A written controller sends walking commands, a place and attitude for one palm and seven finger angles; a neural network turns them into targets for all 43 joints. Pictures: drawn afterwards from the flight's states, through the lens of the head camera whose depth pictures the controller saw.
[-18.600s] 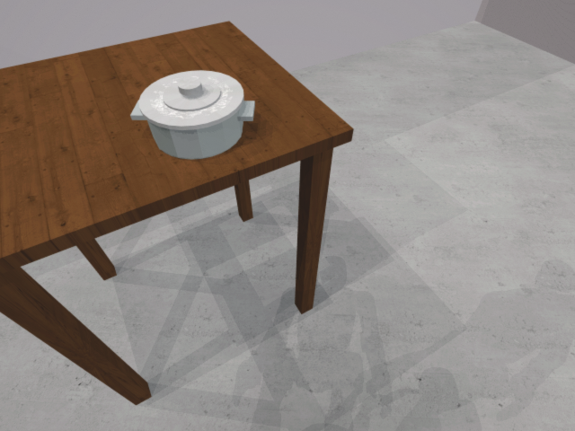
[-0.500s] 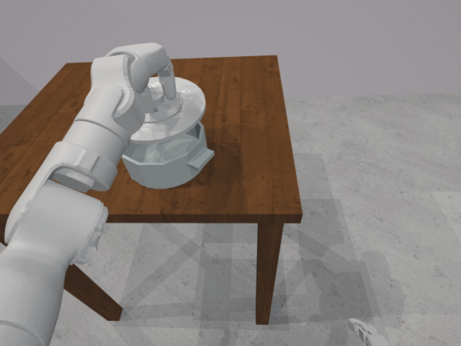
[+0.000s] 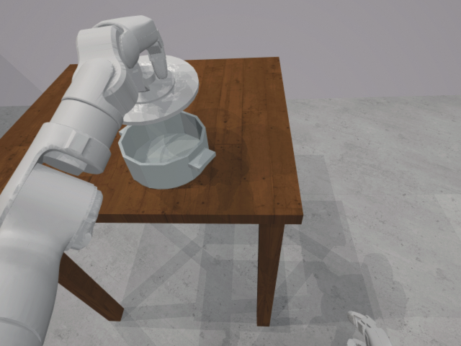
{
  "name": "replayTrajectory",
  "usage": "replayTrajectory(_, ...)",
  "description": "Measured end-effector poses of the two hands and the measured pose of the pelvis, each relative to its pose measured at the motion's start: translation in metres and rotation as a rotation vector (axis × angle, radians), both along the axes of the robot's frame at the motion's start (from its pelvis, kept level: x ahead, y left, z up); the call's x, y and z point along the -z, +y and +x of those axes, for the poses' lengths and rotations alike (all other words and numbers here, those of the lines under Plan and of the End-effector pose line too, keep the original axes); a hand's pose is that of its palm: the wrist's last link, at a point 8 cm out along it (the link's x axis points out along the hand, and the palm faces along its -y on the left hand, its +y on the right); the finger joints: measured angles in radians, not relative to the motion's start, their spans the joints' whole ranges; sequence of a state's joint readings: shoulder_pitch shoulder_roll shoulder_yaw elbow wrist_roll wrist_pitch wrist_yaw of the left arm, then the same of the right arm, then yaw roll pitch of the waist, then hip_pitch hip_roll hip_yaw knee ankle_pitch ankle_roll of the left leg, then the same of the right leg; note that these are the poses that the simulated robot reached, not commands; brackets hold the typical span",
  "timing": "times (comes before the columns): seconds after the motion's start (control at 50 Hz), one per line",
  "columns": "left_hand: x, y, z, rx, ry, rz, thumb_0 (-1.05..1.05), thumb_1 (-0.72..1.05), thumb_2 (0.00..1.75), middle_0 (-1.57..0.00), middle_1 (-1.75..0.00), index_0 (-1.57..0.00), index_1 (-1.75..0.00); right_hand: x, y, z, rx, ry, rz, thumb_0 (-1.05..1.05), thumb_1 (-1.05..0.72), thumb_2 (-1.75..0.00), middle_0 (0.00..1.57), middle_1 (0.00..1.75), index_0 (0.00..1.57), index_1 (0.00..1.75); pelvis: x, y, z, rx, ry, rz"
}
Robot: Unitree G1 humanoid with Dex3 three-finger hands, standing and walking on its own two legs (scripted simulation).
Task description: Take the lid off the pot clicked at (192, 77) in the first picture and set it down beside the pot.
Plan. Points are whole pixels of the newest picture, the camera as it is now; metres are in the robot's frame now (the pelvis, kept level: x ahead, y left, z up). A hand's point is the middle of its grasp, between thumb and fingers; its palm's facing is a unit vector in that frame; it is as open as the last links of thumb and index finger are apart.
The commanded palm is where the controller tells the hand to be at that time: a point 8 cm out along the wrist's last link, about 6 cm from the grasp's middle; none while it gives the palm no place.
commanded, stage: lift the lid straight up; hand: left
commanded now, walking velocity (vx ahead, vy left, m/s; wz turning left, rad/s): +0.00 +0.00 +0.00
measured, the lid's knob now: (142, 75) +0.49 +0.15 +0.25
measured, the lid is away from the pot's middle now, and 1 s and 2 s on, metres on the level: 0.01 0.03 0.18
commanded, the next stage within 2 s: move the lid sideways beside the pot in 0.62 s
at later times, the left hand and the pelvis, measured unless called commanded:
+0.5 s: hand (126, 46) +0.45 +0.15 +0.31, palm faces -0.10 -0.06 -0.99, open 6.6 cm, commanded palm +0.43 +0.15 +0.38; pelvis +0.00 +0.00 +0.00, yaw +0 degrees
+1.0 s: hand (114, 46) +0.45 +0.17 +0.32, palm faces -0.09 -0.07 -0.99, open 6.6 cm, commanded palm +0.42 +0.19 +0.38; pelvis +0.00 +0.00 +0.00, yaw -1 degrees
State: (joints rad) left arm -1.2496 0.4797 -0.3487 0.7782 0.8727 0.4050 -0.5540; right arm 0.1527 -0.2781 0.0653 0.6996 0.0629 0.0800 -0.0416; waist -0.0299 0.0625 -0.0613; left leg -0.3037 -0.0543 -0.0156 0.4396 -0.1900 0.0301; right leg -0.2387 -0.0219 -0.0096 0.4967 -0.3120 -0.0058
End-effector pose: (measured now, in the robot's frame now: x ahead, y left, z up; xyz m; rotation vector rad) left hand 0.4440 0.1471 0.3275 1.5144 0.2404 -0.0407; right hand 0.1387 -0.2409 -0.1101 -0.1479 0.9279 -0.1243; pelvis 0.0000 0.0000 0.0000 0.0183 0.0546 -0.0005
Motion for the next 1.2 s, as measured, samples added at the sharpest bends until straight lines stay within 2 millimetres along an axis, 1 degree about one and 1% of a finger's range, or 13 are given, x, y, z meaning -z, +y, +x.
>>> replayTrajectory(0.14,-0.014,-0.002,-0.001,0.004,-0.026,-0.012,0.04,0.31,0.78,-0.69,-0.88,-0.79,-0.92,-0.001,0.004,0.004,-0.013,-0.010,0.001,0.01,-0.91,-0.90,0.20,0.30,0.20,0.30,0.000,0.001,0.000,-0.002,0.005,-0.001)
replayTrajectory(0.24,-0.023,0.000,0.001,-0.013,-0.039,-0.011,0.04,0.30,0.78,-0.69,-0.88,-0.79,-0.92,-0.001,0.006,0.001,-0.007,-0.006,0.008,0.01,-0.91,-0.90,0.20,0.30,0.20,0.30,0.000,0.002,0.000,0.001,0.007,-0.001)
replayTrajectory(0.4,-0.038,0.001,-0.004,-0.021,-0.071,-0.009,0.04,0.30,0.78,-0.69,-0.88,-0.79,-0.93,0.002,0.008,-0.003,-0.009,0.007,0.015,0.01,-0.91,-0.90,0.20,0.30,0.20,0.30,0.000,0.004,0.000,0.002,0.006,-0.001)
replayTrajectory(0.5,-0.043,0.001,-0.006,-0.034,-0.075,0.001,0.04,0.30,0.78,-0.69,-0.88,-0.79,-0.93,0.002,0.009,-0.004,-0.013,0.010,0.012,0.01,-0.91,-0.90,0.20,0.30,0.20,0.30,0.000,0.005,-0.002,-0.001,0.007,-0.001)
replayTrajectory(0.72,-0.044,-0.008,-0.005,-0.014,-0.076,-0.003,0.05,0.30,0.78,-0.69,-0.88,-0.79,-0.93,0.001,0.008,-0.007,-0.011,0.005,0.009,0.01,-0.91,-0.90,0.20,0.30,0.20,0.30,-0.001,0.004,-0.003,0.000,0.010,-0.001)
replayTrajectory(0.82,-0.045,-0.008,-0.003,-0.002,-0.075,-0.004,0.05,0.30,0.78,-0.69,-0.88,-0.79,-0.93,0.001,0.006,-0.008,0.000,0.007,0.010,0.01,-0.91,-0.90,0.20,0.30,0.20,0.30,0.000,0.003,-0.002,0.008,0.010,0.000)
replayTrajectory(0.92,-0.046,0.003,-0.004,-0.023,-0.079,-0.004,0.05,0.30,0.78,-0.69,-0.88,-0.79,-0.93,0.001,0.002,-0.010,0.016,0.015,0.009,0.01,-0.91,-0.90,0.20,0.30,0.20,0.30,0.000,0.002,-0.002,0.014,0.007,0.000)
replayTrajectory(1.08,-0.042,0.035,-0.010,-0.088,-0.069,0.005,0.05,0.30,0.78,-0.69,-0.88,-0.79,-0.93,0.000,-0.005,-0.010,0.019,0.029,-0.006,0.01,-0.91,-0.90,0.20,0.30,0.20,0.30,0.000,0.000,-0.002,0.009,0.002,-0.003)
replayTrajectory(1.2,-0.037,0.056,-0.012,-0.117,-0.057,0.024,0.05,0.30,0.78,-0.69,-0.88,-0.79,-0.93,-0.003,-0.007,-0.007,0.011,0.029,-0.023,0.01,-0.91,-0.90,0.20,0.30,0.20,0.30,0.000,0.000,-0.003,-0.003,0.005,-0.008)
